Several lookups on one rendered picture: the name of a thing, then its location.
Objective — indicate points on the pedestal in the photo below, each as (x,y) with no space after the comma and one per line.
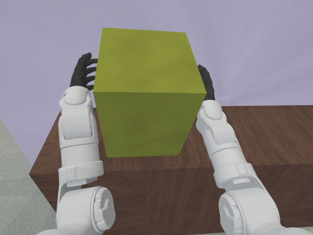
(178,195)

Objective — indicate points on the carton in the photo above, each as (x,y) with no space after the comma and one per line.
(147,90)

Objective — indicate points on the robot left forearm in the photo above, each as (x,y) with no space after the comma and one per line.
(78,141)

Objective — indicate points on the robot right hand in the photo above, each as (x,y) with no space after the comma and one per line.
(208,84)

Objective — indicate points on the robot left upper arm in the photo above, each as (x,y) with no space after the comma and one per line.
(88,211)

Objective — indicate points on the robot left hand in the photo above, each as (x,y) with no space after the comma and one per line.
(81,71)

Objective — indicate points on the robot right upper arm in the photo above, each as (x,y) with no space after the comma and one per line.
(251,211)

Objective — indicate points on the robot right forearm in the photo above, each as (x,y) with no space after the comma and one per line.
(232,172)

